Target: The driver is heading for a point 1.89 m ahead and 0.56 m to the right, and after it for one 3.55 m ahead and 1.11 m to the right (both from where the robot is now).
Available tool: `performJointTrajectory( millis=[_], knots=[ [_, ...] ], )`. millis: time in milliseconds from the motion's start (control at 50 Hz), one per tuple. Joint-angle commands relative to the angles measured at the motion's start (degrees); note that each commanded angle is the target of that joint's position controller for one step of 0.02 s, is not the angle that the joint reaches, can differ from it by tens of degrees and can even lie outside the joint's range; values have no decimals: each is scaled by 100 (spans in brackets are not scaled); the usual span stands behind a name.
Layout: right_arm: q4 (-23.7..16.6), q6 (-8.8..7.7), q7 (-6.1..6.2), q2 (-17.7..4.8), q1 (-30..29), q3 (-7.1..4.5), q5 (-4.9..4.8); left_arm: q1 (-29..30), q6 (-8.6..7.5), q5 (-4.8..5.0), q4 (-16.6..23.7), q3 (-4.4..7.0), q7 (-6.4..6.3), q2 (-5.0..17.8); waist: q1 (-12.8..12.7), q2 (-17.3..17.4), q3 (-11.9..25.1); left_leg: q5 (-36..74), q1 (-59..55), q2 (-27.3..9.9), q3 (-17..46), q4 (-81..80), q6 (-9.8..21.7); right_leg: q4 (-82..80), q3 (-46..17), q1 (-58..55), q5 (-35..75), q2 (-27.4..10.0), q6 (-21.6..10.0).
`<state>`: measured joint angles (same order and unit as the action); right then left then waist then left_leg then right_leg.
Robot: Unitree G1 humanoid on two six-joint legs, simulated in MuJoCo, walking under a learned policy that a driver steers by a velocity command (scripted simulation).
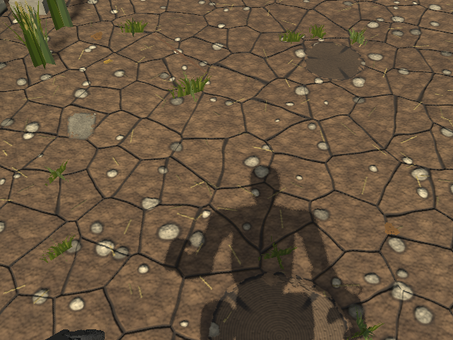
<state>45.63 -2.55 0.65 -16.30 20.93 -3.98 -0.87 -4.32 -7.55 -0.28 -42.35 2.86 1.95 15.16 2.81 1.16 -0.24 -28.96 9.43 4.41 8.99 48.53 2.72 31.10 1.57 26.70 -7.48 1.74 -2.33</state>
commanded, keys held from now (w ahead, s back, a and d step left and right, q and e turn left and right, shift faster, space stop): no key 0.06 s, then e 0.72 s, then no key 0.22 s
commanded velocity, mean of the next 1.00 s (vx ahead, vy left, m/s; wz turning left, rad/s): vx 0.11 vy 0.00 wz -0.34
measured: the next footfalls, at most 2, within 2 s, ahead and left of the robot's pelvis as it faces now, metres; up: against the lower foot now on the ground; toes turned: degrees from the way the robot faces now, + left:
left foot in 0.40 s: +0.26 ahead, +0.11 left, +0.00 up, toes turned -11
right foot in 0.82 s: +0.15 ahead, -0.14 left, +0.00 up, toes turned -24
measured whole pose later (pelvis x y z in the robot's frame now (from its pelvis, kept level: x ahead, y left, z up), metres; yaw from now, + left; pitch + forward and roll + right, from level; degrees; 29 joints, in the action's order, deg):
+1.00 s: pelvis +0.14 -0.03 +0.02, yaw -25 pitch +2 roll +2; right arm 44.3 1.7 2.4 -18.6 8.9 -5.5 0.2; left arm -10.3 0.9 -0.7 -39.3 2.8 -0.6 15.2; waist 0.2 2.5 -1.8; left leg -22.4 30.9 -1.9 -0.1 61.6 -4.0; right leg 27.2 -0.8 15.9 -13.1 1.1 -2.9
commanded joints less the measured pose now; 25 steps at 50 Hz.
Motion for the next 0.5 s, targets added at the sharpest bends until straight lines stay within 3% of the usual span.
performJointTrajectory(
  millis=[20,40,60,120,180,220,320,360,380,400,420,440,460,480,500],
  knots=[
    [-536,-181,-4,-794,-95,-101,-87,-1483,59,77,-54,264,-29,828,-807,-863,858,-27,3424,-255,121,2770,-116,-1265,-3456,-3792,-237,-2238,-1312],
    [-605,-174,12,-760,-416,-91,-7,-1068,98,-4,44,199,-39,732,-638,-361,517,311,3161,-491,-132,2610,-183,-1229,-2682,-3012,1196,-2027,-1210],
    [-648,-160,18,-711,-538,-116,88,-844,115,-34,46,154,-29,623,-470,-214,327,434,2928,-650,-253,2278,-250,-1220,-2167,-2450,2429,-1849,-1187],
    [-662,-76,37,-285,-336,-46,130,-694,115,-27,-83,68,-30,499,-125,-598,449,620,2134,-816,-467,1096,-421,-1323,-1389,-1791,4008,-1372,-1136],
    [-733,-23,89,-169,-572,17,139,-672,243,25,-152,234,-132,1006,-131,-686,662,1227,1673,-625,-666,-31,-569,-1310,-1079,-1591,4413,-1242,-1160],
    [-768,32,115,-281,-830,-12,109,-761,367,102,-169,308,-188,1171,-227,-686,727,1758,1521,-496,-661,-443,-597,-1296,-1097,-1561,3931,-1203,-1075],
    [-971,98,127,-387,-1498,-62,81,-950,594,192,-223,332,-281,1090,-411,-796,484,1807,1492,-344,-488,-1277,-574,-1049,-1647,-1620,2221,-1190,-932],
    [-945,26,93,-466,-1358,-116,69,-763,669,219,-136,337,-327,1059,-239,-831,459,2029,1087,-297,-479,-2045,-462,-754,-1946,-1600,1530,-1070,-769],
    [-888,-28,82,-506,-1169,-146,87,-651,697,225,-67,317,-349,988,-97,-790,477,2644,597,-363,-511,-2661,-349,-496,-1966,-1436,1163,-871,-582],
    [-894,-59,118,-785,-968,-216,182,-732,697,150,23,240,-360,726,-124,-434,758,3521,-237,-1092,-63,-2699,-64,103,-1809,-969,369,-595,-297],
    [-990,2,191,-1131,-895,-285,265,-1115,667,-3,73,142,-335,339,-349,882,1012,5681,-1192,-2354,986,-2422,558,1400,-1079,100,-2189,146,65],
    [-918,69,151,-1031,-683,-278,324,-1360,650,70,137,185,-335,589,-297,1596,1287,5818,-1248,-3103,1984,-2619,1370,2563,-669,801,-3440,296,316],
    [-983,72,128,-771,-807,-206,262,-1386,691,104,33,312,-335,990,-285,977,1124,5317,-1079,-2858,1734,-2687,1412,3394,-807,935,-3150,20,461],
    [-1000,74,120,-585,-1067,-155,224,-1258,778,140,-1,377,-351,1094,-333,672,889,4872,-848,-2486,1119,-2671,1169,3719,-763,1079,-2741,-94,573],
    [-1049,88,112,-519,-1330,-125,197,-1254,899,149,-50,401,-388,1060,-406,528,744,4399,-552,-2233,687,-2747,998,3796,-737,1033,-2431,-205,675]
  ],
)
